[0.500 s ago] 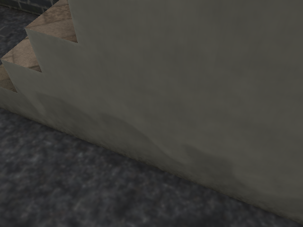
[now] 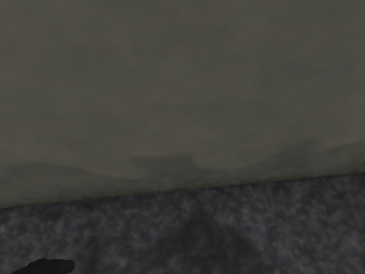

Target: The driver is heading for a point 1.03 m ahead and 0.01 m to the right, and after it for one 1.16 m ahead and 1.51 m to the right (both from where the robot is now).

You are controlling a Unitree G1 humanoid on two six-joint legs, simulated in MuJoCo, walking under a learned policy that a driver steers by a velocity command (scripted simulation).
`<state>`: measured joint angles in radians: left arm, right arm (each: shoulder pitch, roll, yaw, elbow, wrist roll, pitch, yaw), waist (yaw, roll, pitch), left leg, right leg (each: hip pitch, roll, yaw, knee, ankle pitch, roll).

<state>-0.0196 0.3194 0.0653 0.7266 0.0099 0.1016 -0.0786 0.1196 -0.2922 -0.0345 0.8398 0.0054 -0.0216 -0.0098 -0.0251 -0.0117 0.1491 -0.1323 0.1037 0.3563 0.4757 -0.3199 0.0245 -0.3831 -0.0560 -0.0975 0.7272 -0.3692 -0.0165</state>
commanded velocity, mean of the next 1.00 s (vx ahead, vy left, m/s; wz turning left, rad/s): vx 0.23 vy -0.10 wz -0.27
